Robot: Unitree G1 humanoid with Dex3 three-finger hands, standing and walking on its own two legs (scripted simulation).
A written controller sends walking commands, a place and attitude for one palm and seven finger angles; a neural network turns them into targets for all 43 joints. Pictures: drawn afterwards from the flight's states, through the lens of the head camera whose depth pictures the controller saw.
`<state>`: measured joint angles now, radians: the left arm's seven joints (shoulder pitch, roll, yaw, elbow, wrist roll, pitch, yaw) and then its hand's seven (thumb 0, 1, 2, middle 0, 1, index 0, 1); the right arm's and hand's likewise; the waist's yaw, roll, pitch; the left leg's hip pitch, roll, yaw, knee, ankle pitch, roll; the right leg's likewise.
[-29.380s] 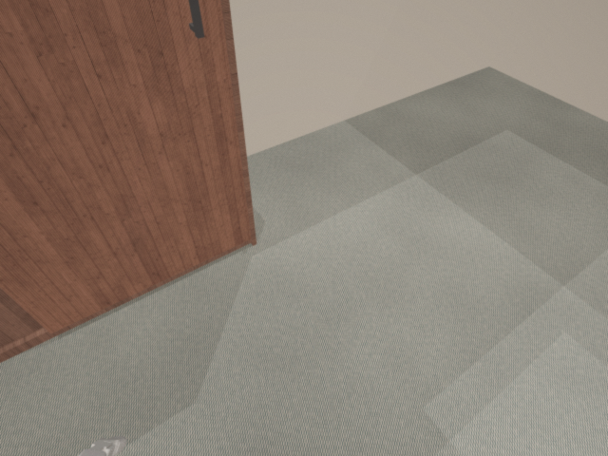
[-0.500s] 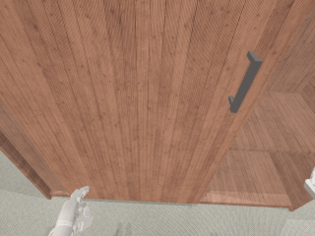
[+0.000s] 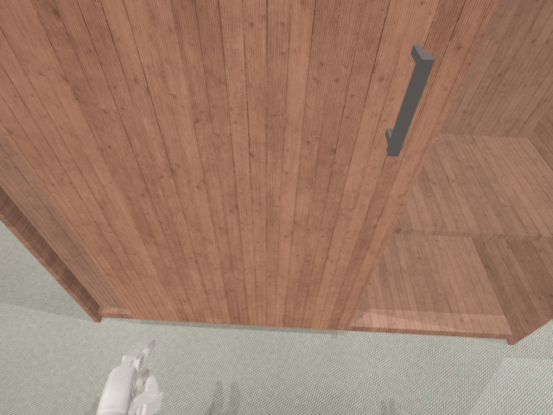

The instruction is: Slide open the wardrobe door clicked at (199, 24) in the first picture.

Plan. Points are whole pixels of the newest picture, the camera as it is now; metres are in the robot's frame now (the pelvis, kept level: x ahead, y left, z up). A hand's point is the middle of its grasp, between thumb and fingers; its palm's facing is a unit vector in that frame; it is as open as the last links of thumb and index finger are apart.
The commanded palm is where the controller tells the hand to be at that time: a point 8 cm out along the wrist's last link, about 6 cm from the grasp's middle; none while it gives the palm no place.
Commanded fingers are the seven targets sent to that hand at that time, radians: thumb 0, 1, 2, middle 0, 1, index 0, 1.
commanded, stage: step back with the hand held close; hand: right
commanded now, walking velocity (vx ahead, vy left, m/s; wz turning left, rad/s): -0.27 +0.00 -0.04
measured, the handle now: (404, 104) +0.50 -0.17 +0.21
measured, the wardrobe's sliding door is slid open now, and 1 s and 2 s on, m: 0.60 0.60 0.60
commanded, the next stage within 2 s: stop stepping back and stand still in 0.36 s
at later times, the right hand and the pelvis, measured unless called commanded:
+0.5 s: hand out of the picture +0.09 -0.28 +0.18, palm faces +0.55 +0.74 -0.39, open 7.4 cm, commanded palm +0.01 -0.32 +0.19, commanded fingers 0.00 -0.90 -0.90 0.20 0.30 0.20 0.30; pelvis -0.10 -0.01 -0.03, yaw -7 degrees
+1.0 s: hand out of the picture +0.00 -0.32 +0.17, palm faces +0.45 +0.80 -0.40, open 7.4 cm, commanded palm -0.07 -0.35 +0.19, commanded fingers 0.00 -0.90 -0.90 0.20 0.30 0.20 0.30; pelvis -0.20 -0.05 +0.01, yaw -1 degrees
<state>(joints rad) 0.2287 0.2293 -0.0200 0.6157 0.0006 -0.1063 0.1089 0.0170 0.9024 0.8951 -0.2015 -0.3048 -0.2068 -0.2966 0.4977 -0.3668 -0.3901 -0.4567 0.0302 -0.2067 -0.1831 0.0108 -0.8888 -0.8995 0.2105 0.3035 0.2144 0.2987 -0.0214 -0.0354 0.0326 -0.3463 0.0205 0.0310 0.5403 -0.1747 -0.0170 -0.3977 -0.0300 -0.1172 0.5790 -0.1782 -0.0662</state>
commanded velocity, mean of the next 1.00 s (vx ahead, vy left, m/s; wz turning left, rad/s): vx -0.05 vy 0.03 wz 0.03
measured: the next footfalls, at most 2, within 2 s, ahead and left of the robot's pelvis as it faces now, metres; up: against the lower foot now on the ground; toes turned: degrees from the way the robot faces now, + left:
left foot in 0.62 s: -0.11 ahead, +0.10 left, +0.00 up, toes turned -8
right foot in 0.84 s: -0.12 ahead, -0.18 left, +0.00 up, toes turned -4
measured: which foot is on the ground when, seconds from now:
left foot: down 0.00-0.42, up 0.44-0.60, down 0.62-0.84, up 0.86-1.00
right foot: down 0.00-0.60, up 0.62-0.82, down 0.84-1.00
